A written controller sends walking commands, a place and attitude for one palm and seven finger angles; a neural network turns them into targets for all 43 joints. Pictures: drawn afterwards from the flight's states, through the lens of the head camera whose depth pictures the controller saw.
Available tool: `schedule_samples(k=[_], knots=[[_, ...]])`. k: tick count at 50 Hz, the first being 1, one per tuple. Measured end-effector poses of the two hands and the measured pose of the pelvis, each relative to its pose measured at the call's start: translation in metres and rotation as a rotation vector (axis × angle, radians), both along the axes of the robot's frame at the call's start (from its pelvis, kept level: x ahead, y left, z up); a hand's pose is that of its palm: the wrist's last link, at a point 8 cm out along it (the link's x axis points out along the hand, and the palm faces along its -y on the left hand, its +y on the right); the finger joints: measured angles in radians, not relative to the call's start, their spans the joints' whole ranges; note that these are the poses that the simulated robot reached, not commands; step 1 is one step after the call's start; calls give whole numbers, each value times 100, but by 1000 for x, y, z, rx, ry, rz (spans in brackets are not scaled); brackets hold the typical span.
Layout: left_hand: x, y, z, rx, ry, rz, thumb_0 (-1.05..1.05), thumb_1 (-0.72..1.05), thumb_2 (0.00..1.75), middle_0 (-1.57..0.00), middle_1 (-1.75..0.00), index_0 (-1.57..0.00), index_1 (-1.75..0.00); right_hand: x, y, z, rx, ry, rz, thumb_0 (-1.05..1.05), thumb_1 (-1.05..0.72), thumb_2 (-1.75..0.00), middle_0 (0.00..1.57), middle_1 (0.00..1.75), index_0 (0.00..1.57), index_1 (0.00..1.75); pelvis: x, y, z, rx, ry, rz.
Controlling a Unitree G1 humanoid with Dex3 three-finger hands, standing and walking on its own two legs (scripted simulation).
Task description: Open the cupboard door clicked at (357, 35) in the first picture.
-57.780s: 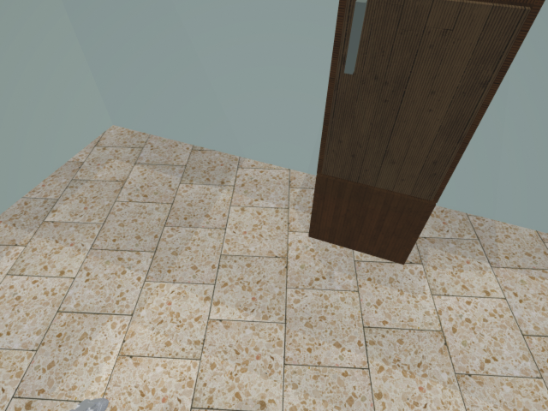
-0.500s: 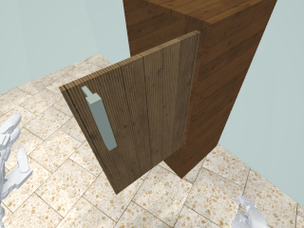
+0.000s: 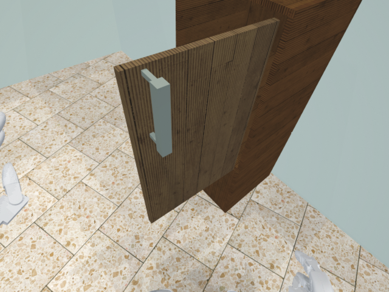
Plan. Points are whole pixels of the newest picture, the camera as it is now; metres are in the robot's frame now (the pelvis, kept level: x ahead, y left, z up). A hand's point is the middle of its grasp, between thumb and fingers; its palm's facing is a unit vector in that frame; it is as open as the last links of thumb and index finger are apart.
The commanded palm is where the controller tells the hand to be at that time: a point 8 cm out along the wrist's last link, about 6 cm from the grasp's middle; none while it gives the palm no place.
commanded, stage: step back with the hand held close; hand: left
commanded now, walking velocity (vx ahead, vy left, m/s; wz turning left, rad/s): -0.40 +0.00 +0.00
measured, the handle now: (156, 115) +0.39 +0.11 +0.17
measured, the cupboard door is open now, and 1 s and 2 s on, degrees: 87 87 87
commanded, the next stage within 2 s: stop stepping back and stand still in 0.40 s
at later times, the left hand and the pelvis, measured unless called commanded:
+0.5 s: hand (19, 269) +0.12 +0.20 +0.19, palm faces +0.24 -0.83 -0.51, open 7.4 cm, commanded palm +0.06 +0.26 +0.20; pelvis -0.10 -0.02 +0.01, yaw -5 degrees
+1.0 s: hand out of the picture +0.04 +0.24 +0.19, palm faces +0.38 -0.81 -0.44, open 7.4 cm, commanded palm +0.00 +0.28 +0.20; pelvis -0.17 +0.00 +0.01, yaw -5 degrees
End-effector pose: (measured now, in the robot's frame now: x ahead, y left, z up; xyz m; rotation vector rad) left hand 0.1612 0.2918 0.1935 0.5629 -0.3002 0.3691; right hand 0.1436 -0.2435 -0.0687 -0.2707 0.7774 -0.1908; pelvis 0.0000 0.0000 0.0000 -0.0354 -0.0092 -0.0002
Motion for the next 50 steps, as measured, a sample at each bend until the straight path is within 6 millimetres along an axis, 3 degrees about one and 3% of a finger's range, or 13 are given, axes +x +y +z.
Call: schedule_samples(k=[9,16,22,27,33,37,42,47,50], knots=[[-11,15,17,-28,-21,16,1,89,90,-21,-30,-21,-30,-16,25,19,31,11,22,1,-91,-90,21,30,20,30,-13,4,23,-35,45,-17],[-19,-8,9,-72,58,-83,1,89,90,-20,-30,-21,-30,-21,24,35,47,-57,53,1,-90,-90,21,30,20,30,-45,-6,29,-39,90,-50],[-56,-35,16,36,59,-169,1,89,90,-21,-30,-21,-30,-38,3,28,53,-114,78,1,-90,-90,21,30,20,30,-88,-23,13,26,102,-79],[-88,-44,22,38,45,-172,1,88,90,-21,-31,-21,-30,-81,-19,19,51,-46,2,1,-91,-90,21,30,20,30,-105,-27,15,27,65,-103],[-94,-29,6,-33,42,-83,1,88,90,-21,-31,-21,-30,-131,-36,11,6,-17,-99,1,-91,-90,21,30,20,30,-116,-21,11,33,29,-82],[-103,-27,0,-51,73,-86,1,89,90,-21,-30,-21,-30,-162,-35,15,6,-29,-128,1,-91,-90,21,30,20,30,-135,-17,14,35,5,-91],[-133,-32,10,-2,81,-137,1,89,90,-21,-30,-21,-30,-192,-26,18,18,-47,-124,1,-91,-90,20,30,20,30,-156,-16,18,16,-3,-75],[-162,-21,17,21,45,-98,1,88,90,-21,-31,-21,-30,-210,-20,9,19,-12,-113,1,-91,-90,21,30,20,30,-168,-11,16,8,-11,-83],[-165,-8,12,-21,-18,-53,1,88,90,-21,-31,-21,-30,-215,-17,1,1,9,-107,1,-90,-90,21,30,20,30,-167,-4,11,1,-21,-79]])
